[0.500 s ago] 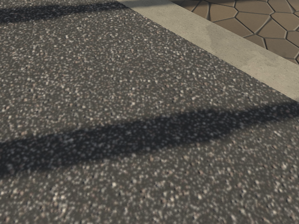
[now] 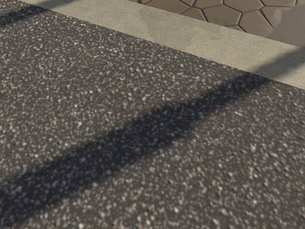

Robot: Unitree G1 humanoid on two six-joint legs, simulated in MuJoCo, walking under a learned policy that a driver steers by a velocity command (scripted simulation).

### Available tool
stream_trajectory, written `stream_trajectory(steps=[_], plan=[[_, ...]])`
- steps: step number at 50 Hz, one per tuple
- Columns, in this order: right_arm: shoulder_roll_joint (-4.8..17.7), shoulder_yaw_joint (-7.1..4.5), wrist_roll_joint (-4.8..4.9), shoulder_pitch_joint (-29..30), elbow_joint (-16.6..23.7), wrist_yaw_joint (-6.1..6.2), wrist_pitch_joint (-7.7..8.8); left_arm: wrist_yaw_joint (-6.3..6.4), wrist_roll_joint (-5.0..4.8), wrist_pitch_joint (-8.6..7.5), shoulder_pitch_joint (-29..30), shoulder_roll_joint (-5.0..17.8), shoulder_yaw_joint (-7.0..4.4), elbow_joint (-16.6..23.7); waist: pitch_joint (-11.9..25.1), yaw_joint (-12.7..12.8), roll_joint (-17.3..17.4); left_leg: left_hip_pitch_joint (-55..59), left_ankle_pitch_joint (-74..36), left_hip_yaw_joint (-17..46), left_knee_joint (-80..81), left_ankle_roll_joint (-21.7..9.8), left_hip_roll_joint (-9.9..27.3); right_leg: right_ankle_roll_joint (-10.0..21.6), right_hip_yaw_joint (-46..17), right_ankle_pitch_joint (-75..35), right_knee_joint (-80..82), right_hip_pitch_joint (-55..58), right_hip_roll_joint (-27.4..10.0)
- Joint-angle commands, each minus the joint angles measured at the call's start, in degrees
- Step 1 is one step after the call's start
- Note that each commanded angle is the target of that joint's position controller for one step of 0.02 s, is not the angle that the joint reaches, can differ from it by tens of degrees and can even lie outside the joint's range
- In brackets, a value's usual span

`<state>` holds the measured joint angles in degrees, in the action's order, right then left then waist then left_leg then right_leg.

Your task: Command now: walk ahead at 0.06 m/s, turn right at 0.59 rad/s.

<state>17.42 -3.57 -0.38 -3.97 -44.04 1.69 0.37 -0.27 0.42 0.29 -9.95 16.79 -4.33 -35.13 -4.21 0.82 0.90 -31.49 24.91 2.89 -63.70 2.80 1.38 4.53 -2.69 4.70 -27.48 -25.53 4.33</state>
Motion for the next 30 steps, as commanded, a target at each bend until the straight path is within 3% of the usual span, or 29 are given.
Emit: stream_trajectory(steps=[1, 6, 9, 12, 13, 14, 15, 16, 17, 18, 19, 22, 24, 27, 29, 30], plan=[[4.2, -1.12, -0.24, -5.2, 1.9, 0.65, -0.27, 1.35, 0.0, -0.49, 0.9, 9.7, -2.99, 4.9, 13.7, -2.0, -6.2, 1.6, -2.7, 1.4, 6.4, 1.0, -0.4, 10.1, -17.5, -8.1, 8.9, 10.4, -13.7], [3.9, -1.02, 0.11, -2.6, 3.1, 0.27, -0.39, 2.16, -0.24, 0.71, 1.6, 9.6, -3.1, 5.6, 12.1, -0.6, -8.6, 4.5, -6.2, 2.5, 15.6, 1.3, -1.8, 8.3, -21.1, 8.9, 9.8, 7.7, -11.9], [4.2, -1.28, 0.42, -2.5, 3.7, -0.36, 0.36, 1.9, -0.32, 1.29, 1.1, 9.3, -3.11, 5.7, 11.4, 0.1, -10.0, 6.9, -5.0, 2.5, 21.6, 0.3, -2.7, 7.6, -24.4, 10.5, 9.0, 8.8, -11.7], [4.4, -1.85, 0.63, -6.6, 2.9, -1.27, 1.16, 1.99, -1.27, 2.11, 2.0, 9.0, -3.02, 6.1, 10.9, -2.3, -10.3, 15.1, -10.3, 0.7, 35.9, -2.2, -3.4, 5.3, -25.5, 9.3, 6.1, 7.6, -9.5], [6.6, -2.64, 0.08, -8.7, 2.5, -1.25, 1.18, 2.13, -1.52, 2.26, 0.9, 7.8, -2.7, 6.1, 11.0, -2.6, -7.8, 20.9, -12.9, 3.4, 41.0, -4.1, 1.3, 2.7, -23.3, 13.5, 2.6, 3.7, -6.8], [11.4, -3.69, -1.22, -8.9, 3.1, -0.93, 0.78, 2.05, -1.46, 2.25, -0.4, 5.1, -2.09, 6.6, 10.3, -0.9, 5.0, 25.8, -13.9, 15.8, 45.2, -9.7, 14.3, -0.9, -13.6, 24.1, -10.2, -5.7, -0.2], [12.6, -4.03, -2.93, -7.5, 3.5, -1.05, 0.75, 1.86, -1.47, 1.33, 0.9, 7.9, -3.02, 8.2, 7.4, -0.7, 17.4, 20.8, -21.7, 28.2, 48.9, -17.8, 22.1, -3.8, -5.6, 30.9, -24.1, -12.4, 4.6], [9.2, -3.14, -2.69, -3.3, 5.7, -0.6, 1.01, 1.58, -0.71, 1.05, -0.9, 11.5, -4.23, 6.5, 7.1, 0.4, 11.5, 19.7, -24.3, 24.6, 47.7, -18.1, 21.7, -5.4, -7.6, 27.4, -34.0, -11.8, 1.2], [6.6, -2.55, -1.77, -0.4, 6.5, -0.14, 0.95, 1.43, -1.02, 1.39, -2.6, 11.7, -4.62, 4.7, 6.8, 1.5, 8.0, 19.1, -25.0, 17.7, 46.2, -14.9, 17.6, -6.3, -6.7, 23.7, -37.8, -11.0, 0.8], [5.4, -2.19, -0.87, 1.0, 7.1, 0.15, 0.77, 1.71, -0.98, 2.08, -4.1, 10.2, -4.37, 3.2, 6.6, 1.9, 6.4, 20.2, -24.7, 13.0, 45.1, -12.7, 14.4, -7.4, -5.6, 20.9, -41.2, -11.4, 0.4], [4.8, -1.88, -0.2, 0.7, 7.3, 0.36, 0.61, 1.66, -0.95, 2.6, -4.4, 8.7, -3.91, 2.9, 5.8, 1.2, 6.3, 20.9, -27.0, 10.5, 44.9, -12.9, 13.8, -8.4, -5.0, 19.1, -44.6, -12.7, -0.1], [5.3, -1.87, -0.64, -2.8, 7.0, 0.98, -0.35, 1.31, -1.93, 2.82, 0.0, 6.0, -2.67, 4.9, 5.3, -1.6, 7.6, 24.6, -28.7, 4.4, 45.4, -13.8, 11.9, -10.1, -0.8, 15.9, -39.7, -14.0, -2.2], [6.9, -2.47, -0.74, -5.5, 6.5, 1.15, -0.83, 1.07, -1.75, 2.69, 3.0, 5.1, -2.07, 6.3, 6.4, -3.7, 9.0, 28.9, -30.0, 3.8, 45.0, -14.7, 13.5, -10.8, 0.2, 16.4, -33.2, -13.6, -4.0], [9.5, -3.43, -0.28, -5.1, 6.7, 0.67, -1.2, 0.29, -1.35, 2.59, 3.9, 4.2, -1.29, 7.4, 7.8, -4.2, 10.4, 27.6, -32.0, 1.2, 44.4, -14.9, 15.2, -10.0, 3.0, 18.9, -23.5, -5.9, -5.8], [10.3, -3.75, 0.35, -5.2, 6.5, 0.12, -1.21, -0.07, -1.41, 2.71, 3.2, 4.9, -1.47, 7.3, 8.2, -4.1, 11.0, 26.1, -33.4, 0.4, 43.7, -14.9, 15.8, -8.9, 4.8, 19.0, -18.0, -1.0, -5.2], [10.5, -3.84, 0.87, -6.0, 6.1, -0.17, -1.15, -0.21, -1.44, 2.83, 2.5, 5.0, -1.51, 7.1, 8.9, -4.1, 10.7, 25.9, -28.6, 0.7, 43.9, -14.8, 16.2, -8.0, 5.6, 18.6, -14.8, 1.1, -4.6]])
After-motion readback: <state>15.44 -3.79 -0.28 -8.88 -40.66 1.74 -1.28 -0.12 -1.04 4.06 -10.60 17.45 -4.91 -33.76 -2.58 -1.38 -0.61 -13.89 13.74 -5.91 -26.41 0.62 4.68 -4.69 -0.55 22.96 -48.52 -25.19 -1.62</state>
